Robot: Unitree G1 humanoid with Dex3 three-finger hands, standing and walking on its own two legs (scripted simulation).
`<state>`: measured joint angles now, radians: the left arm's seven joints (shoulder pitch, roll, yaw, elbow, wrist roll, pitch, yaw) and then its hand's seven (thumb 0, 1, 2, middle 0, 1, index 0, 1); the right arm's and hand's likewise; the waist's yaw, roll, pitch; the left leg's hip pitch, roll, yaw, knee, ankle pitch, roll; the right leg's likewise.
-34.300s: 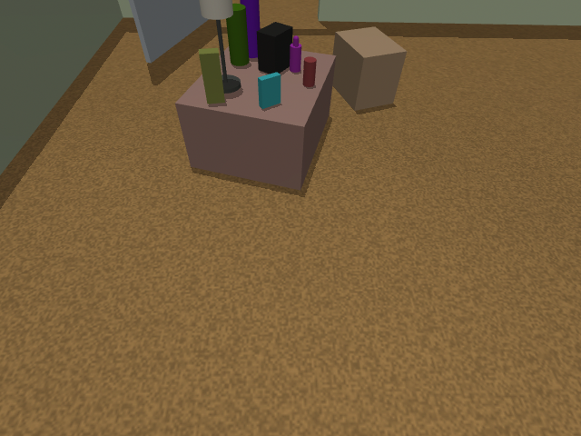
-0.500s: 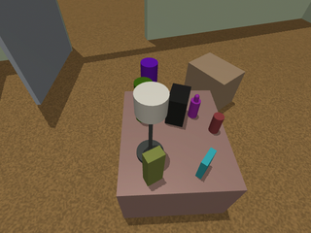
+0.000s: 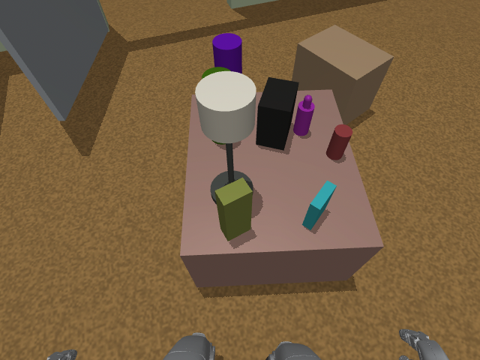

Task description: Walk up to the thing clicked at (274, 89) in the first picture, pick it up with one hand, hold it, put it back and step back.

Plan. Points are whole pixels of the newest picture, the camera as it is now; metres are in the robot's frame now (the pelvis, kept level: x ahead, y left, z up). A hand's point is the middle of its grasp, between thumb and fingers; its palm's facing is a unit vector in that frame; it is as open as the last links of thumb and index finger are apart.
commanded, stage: step back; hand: right
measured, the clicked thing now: (318, 206) +0.53 -0.22 -0.31
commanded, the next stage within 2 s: none
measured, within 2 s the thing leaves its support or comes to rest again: neither
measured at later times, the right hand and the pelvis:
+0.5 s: hand out of the picture -0.03 -0.22 -0.13, palm faces -0.12 +0.90 -0.42, open 7.4 cm; pelvis -0.11 +0.04 +0.01, yaw +4 degrees
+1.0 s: hand out of the picture -0.16 -0.23 -0.15, palm faces +0.00 +0.94 -0.35, open 7.4 cm; pelvis -0.25 +0.03 +0.01, yaw -2 degrees
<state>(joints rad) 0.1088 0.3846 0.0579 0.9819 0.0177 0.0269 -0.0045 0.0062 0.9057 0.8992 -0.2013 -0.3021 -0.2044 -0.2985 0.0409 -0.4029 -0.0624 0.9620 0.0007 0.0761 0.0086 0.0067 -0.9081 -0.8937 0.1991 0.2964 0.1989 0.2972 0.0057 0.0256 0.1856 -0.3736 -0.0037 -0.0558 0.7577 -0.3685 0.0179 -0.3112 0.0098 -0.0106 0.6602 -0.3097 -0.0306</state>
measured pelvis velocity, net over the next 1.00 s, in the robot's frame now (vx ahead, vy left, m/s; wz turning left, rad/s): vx -0.25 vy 0.03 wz -0.04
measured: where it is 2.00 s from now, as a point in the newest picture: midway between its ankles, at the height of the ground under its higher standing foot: outside the picture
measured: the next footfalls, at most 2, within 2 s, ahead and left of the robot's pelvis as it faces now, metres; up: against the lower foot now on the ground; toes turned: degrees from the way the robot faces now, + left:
left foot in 0.34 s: -0.08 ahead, +0.14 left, +0.00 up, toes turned +2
right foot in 0.76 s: -0.18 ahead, -0.08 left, +0.00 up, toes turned +0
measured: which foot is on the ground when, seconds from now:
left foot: up 0.00-0.32, down 0.34-0.80, up 0.82-1.00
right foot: down 0.00-0.36, up 0.38-0.74, down 0.76-1.00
